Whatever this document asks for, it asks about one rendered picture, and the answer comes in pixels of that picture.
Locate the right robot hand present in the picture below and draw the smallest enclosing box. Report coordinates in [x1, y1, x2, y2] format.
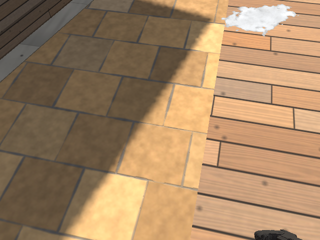
[254, 229, 302, 240]

